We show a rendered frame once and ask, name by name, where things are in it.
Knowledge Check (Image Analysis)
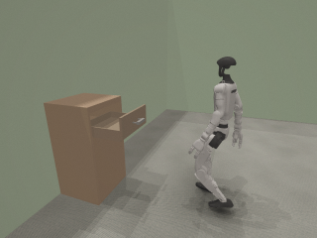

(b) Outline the right robot forearm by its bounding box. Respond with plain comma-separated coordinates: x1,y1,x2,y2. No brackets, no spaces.
234,108,243,131

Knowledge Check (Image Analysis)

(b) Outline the left robot forearm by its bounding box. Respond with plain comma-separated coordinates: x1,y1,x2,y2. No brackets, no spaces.
200,111,221,143

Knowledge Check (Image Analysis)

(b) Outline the cabinet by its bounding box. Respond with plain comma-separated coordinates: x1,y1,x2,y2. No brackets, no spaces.
44,92,126,205

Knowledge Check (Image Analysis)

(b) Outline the right robot hand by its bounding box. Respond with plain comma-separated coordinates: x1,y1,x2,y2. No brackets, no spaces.
232,130,243,149

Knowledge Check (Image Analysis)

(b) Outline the left robot hand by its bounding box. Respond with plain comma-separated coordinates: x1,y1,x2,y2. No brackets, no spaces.
188,139,205,159

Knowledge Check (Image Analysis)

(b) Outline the robot head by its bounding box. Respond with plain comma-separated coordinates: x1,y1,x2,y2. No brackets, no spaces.
217,57,237,84

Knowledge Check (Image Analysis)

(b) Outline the drawer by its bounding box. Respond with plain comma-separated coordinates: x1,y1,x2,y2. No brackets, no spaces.
90,104,147,142

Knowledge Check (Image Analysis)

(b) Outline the robot right upper arm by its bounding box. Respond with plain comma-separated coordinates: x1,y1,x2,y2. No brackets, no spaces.
234,83,243,111

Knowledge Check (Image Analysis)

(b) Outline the robot left upper arm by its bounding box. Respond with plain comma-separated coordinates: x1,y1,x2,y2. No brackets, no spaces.
213,83,227,119

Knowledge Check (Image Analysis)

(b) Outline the handle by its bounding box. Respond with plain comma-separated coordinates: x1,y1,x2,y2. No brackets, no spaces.
132,118,146,125

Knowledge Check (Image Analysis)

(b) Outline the right robot foot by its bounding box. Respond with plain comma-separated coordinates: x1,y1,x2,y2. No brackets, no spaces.
195,181,213,193

